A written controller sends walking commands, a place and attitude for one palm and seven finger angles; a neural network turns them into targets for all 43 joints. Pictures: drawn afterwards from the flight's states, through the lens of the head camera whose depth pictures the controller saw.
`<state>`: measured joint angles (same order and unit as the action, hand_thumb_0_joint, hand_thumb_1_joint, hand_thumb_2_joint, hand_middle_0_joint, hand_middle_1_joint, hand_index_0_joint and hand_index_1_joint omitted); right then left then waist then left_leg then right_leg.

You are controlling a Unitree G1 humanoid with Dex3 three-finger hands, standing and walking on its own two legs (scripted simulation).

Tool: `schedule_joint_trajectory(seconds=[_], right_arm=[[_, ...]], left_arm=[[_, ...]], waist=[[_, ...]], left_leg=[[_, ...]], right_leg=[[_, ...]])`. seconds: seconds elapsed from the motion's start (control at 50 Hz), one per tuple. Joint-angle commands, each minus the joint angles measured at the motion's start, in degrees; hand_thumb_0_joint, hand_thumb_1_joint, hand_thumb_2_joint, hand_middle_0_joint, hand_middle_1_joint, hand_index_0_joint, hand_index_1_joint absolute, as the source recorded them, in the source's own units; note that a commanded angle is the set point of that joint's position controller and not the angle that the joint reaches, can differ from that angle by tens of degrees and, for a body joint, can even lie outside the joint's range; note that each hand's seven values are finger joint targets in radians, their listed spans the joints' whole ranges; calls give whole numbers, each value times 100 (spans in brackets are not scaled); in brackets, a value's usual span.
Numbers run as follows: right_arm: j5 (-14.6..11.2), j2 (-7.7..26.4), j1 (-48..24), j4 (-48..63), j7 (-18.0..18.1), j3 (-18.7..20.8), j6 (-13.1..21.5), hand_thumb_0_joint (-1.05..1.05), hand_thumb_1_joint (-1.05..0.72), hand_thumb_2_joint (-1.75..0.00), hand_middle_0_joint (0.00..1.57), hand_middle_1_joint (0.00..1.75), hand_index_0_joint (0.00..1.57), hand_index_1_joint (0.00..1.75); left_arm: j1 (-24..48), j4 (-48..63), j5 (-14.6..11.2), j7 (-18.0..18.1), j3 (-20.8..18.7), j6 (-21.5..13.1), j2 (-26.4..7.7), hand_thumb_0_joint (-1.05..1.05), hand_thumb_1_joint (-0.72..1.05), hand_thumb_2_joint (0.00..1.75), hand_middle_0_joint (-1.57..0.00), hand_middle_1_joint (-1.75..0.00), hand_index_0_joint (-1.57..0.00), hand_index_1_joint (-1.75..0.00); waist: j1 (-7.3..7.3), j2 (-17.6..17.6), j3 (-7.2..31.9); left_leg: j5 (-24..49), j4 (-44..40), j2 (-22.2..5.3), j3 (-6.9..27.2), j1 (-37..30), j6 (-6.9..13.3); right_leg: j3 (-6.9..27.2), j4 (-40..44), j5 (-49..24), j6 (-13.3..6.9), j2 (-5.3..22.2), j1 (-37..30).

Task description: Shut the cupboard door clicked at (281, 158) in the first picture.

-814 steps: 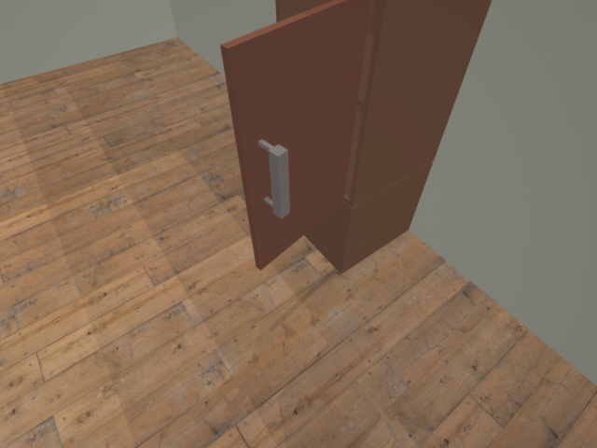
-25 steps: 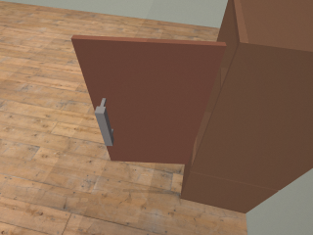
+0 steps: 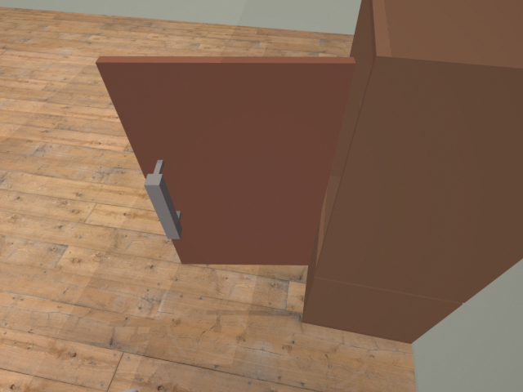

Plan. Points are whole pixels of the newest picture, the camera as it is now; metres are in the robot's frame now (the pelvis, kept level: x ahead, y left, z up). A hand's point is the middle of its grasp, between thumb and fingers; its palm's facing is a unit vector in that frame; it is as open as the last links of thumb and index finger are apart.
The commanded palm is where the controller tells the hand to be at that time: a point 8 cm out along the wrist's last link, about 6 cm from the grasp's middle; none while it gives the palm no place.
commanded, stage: come to a stop and stand still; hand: left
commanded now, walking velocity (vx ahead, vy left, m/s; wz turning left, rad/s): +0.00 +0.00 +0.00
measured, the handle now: (167, 200) +0.45 +0.21 -0.01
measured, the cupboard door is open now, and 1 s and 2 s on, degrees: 100 100 100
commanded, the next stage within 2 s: look again from close up in 0.56 s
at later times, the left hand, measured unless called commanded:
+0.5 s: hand out of the picture +0.00 +0.25 -0.16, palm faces -0.02 -0.96 -0.28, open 7.4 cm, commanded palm none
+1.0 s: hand out of the picture +0.03 +0.25 -0.15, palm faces -0.04 -0.96 -0.28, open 7.4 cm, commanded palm none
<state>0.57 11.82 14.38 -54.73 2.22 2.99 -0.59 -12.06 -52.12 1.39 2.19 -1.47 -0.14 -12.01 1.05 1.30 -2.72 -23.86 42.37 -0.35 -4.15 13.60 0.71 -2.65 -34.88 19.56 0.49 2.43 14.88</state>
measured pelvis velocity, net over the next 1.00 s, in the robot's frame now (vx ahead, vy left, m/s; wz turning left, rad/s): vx -0.03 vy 0.02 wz -0.01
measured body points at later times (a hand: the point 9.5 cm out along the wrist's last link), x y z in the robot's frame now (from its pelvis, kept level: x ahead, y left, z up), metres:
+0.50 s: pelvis -0.04 +0.02 +0.01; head -0.02 +0.04 +0.46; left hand +0.01 +0.30 -0.14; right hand +0.03 -0.24 -0.13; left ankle -0.01 +0.12 -0.73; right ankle -0.02 -0.13 -0.73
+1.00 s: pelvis -0.03 +0.02 +0.01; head -0.01 +0.03 +0.46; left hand +0.03 +0.30 -0.13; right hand +0.05 -0.25 -0.12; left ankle -0.01 +0.12 -0.73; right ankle -0.02 -0.13 -0.73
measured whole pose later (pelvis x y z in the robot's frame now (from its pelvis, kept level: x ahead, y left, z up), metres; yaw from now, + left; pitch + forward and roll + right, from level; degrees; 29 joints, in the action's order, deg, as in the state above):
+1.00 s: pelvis -0.03 +0.02 +0.01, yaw -1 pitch -2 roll +0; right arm 0.2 16.0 6.9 -62.9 -0.4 0.2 0.4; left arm -11.2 -59.8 1.4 1.0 0.3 0.0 -16.7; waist -0.3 -1.4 -2.7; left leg -12.0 24.6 1.0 -2.6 11.2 1.8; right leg -1.3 -23.9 11.7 2.8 3.8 10.7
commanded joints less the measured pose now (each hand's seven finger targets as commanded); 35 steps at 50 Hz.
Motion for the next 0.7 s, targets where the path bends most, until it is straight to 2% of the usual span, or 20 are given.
schedule_joint_trajectory(seconds=[0.0,0.02,0.04,0.06,0.08,0.1,0.12,0.14,0.2,0.22,0.28,0.34,0.44,0.52,0.68], right_arm=[[6,459,-469,725,-31,119,59,0,-90,-90,20,30,20,30],[3,464,-274,671,-64,122,50,0,-90,-90,20,30,20,30],[18,598,-68,586,-99,142,65,0,-90,-90,20,30,20,30],[40,840,-33,560,-121,177,103,0,-90,-90,20,30,20,30],[67,1049,-148,583,-132,191,134,0,-90,-90,20,30,20,30],[83,1070,-303,602,-161,156,140,0,-90,-90,20,30,20,30],[87,1082,-442,621,-188,127,100,0,-90,-90,20,30,20,30],[86,1076,-544,597,-205,103,87,0,-90,-90,20,30,20,30],[75,1136,-594,546,-205,52,135,0,-90,-90,20,30,20,30],[82,1178,-607,533,-204,36,149,0,-90,-90,20,30,20,30],[66,1259,-640,471,-209,19,190,0,-90,-90,20,30,20,30],[45,1297,-628,375,-209,5,207,0,-90,-90,20,30,20,30],[22,1360,-633,151,-218,-5,204,0,-90,-90,20,30,20,30],[-3,1384,-609,-38,-209,-15,227,0,-90,-90,20,30,20,30],[-23,1432,-676,-319,-202,-25,230,0,-90,-90,20,30,20,30]], left_arm=[[-154,386,73,93,-213,-79,-1129,0,90,90,-20,-30,-20,-30],[107,465,51,78,-192,-54,-1196,0,90,90,-20,-30,-20,-30],[303,551,0,62,-196,-41,-1257,0,90,90,-20,-30,-20,-30],[400,599,-45,47,-198,-36,-1263,0,90,90,-20,-30,-20,-30],[419,632,-61,31,-196,-30,-1225,0,90,90,-20,-30,-20,-30],[327,621,-31,6,-167,-12,-1121,0,90,90,-20,-30,-20,-30],[301,620,-6,3,-170,-2,-1131,0,90,90,-20,-30,-20,-30],[349,584,17,-6,-165,21,-1197,0,90,90,-20,-30,-20,-30],[118,482,7,-41,-135,-11,-1199,0,90,90,-20,-30,-20,-30],[29,432,-7,-53,-133,-23,-1196,0,90,90,-20,-30,-20,-30],[-47,336,-27,-74,-103,-53,-1198,0,90,90,-20,-30,-20,-30],[-109,230,-25,-79,-72,-65,-1205,0,90,90,-20,-30,-20,-30],[-146,29,-23,-78,-44,-63,-1272,0,90,90,-20,-30,-20,-30],[-196,-146,-29,-69,-29,-85,-1314,0,90,90,-20,-30,-20,-30],[-154,-392,-35,-53,-4,-89,-1361,0,90,90,-20,-30,-20,-30]], waist=[[-109,-703,329],[107,-771,154],[208,-961,122],[218,-812,44],[147,-575,-78],[49,-333,-112],[16,-457,-359],[18,-173,-644],[-79,103,-544],[-97,188,-272],[-112,174,262],[-120,100,416],[-118,24,249],[-123,-66,288],[-105,-122,168]], left_leg=[[-572,30,-75,422,783,-14],[-41,-554,-45,317,470,-19],[746,-927,-10,281,31,-11],[1209,-1078,-131,511,-225,60],[1274,-1308,-363,745,-87,157],[832,-1573,-481,812,90,200],[238,-1609,-430,776,400,167],[-65,-1720,-349,839,609,155],[-157,-2132,-440,995,769,197],[-76,-2159,-444,1029,669,204],[334,-2184,-513,1045,362,204],[567,-2214,-544,1021,238,200],[552,-2347,-568,1017,209,170],[1040,-2279,-567,945,52,163],[1095,-2383,-572,922,-81,126]], right_leg=[[1169,696,-4112,-1141,1377,-708],[959,689,-3291,-920,1142,-266],[803,721,-2287,-673,938,177],[690,737,-1345,-477,679,571],[529,773,-580,-307,432,681],[461,942,92,-222,315,625],[549,1174,667,-207,330,658],[617,1196,914,-212,343,810],[527,1184,499,-170,261,378],[518,1155,319,-168,263,206],[441,1102,-156,-143,311,-117],[410,1129,-399,-123,353,-251],[410,1223,-436,-109,397,-206],[437,1260,-746,-109,447,-304],[479,1362,-759,-89,490,-275]])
